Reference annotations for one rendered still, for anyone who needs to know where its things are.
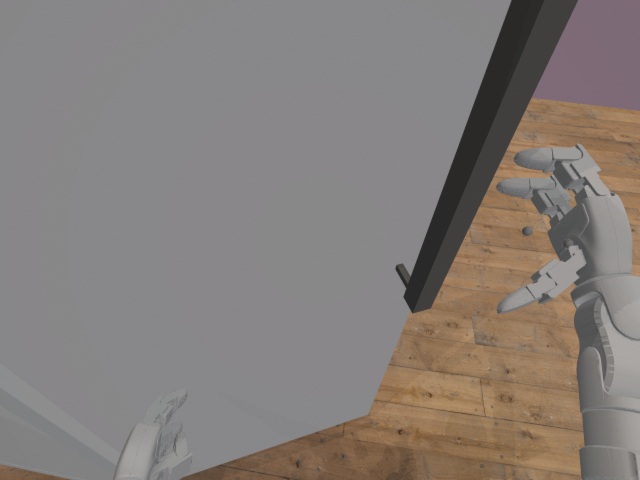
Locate fridge door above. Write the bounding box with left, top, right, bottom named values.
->
left=0, top=0, right=511, bottom=477

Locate right robot forearm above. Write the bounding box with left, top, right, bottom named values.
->
left=570, top=273, right=640, bottom=480

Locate robot right hand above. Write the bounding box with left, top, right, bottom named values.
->
left=496, top=144, right=632, bottom=314

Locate handle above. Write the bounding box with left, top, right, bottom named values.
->
left=395, top=0, right=578, bottom=314

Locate robot left hand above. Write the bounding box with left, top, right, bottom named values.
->
left=113, top=388, right=193, bottom=480

